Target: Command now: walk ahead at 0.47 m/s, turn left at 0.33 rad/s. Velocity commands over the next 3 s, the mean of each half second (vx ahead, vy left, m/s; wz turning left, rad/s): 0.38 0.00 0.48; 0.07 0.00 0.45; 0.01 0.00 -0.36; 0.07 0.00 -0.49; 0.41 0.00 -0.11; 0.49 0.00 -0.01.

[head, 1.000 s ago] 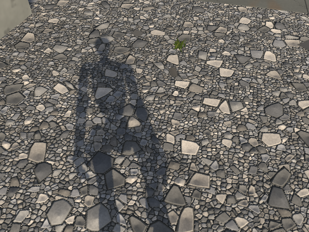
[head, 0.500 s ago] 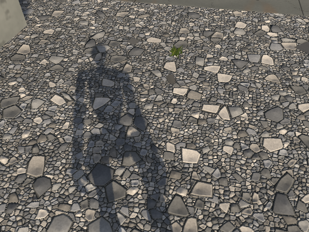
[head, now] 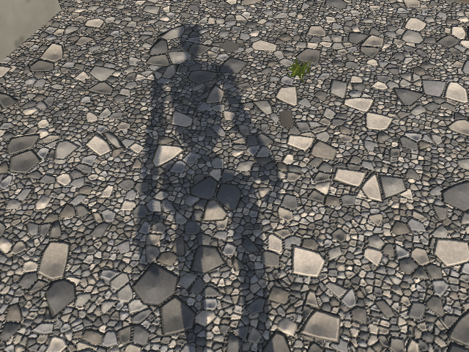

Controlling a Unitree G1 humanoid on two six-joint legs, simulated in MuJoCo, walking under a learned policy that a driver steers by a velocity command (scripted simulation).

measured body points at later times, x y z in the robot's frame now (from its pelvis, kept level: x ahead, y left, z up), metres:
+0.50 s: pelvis +0.26 +0.04 +0.00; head +0.30 +0.06 +0.45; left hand +0.38 +0.31 -0.12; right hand +0.31 -0.23 -0.13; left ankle +0.21 +0.06 -0.74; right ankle +0.44 -0.09 -0.67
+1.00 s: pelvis +0.37 +0.03 +0.00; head +0.40 +0.03 +0.45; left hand +0.32 +0.30 -0.11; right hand +0.62 -0.13 -0.12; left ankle +0.30 +0.14 -0.70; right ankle +0.48 -0.02 -0.74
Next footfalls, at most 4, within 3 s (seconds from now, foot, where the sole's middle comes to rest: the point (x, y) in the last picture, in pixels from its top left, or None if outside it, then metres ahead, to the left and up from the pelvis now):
0.14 left None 0.25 0.07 -0.77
0.68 right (260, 337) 0.51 0.00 -0.77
1.08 left None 0.34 0.15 -0.77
1.44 right None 0.41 -0.06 -0.77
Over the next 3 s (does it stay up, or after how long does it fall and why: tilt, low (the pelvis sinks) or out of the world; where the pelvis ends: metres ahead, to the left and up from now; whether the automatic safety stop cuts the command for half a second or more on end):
stays up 0.86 -0.02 -0.02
